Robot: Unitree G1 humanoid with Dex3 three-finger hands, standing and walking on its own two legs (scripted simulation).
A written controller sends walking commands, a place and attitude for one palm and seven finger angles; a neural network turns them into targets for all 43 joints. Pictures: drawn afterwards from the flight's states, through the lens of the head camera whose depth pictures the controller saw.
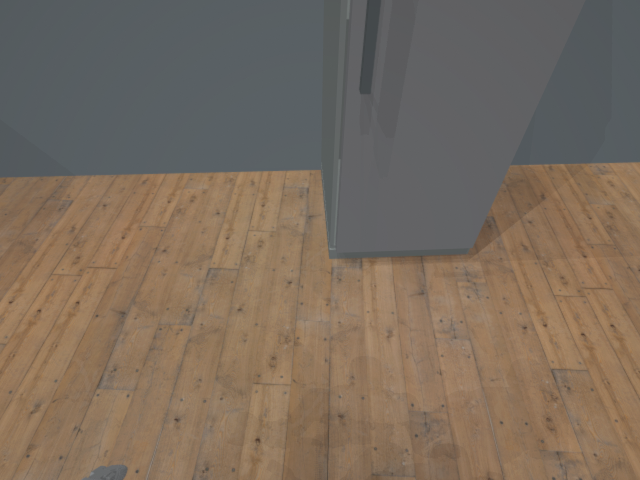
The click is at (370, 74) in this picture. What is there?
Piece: fridge door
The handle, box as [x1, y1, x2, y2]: [359, 0, 380, 93]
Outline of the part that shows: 380,0 367,0 359,87 360,93 370,93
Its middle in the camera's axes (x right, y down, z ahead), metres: +0.11 -0.55 +0.82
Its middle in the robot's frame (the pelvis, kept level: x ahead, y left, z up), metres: +1.01 -0.06 +0.25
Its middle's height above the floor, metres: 1.02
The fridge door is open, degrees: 0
